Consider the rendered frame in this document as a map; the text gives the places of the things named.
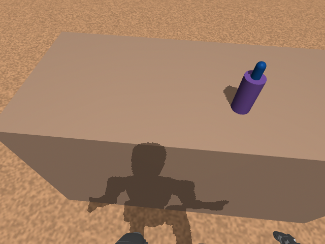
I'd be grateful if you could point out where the right robot hand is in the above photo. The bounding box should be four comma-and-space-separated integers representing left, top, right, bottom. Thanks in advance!
273, 231, 300, 244

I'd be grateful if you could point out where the bottle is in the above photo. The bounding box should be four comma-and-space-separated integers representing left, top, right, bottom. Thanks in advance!
231, 62, 267, 115

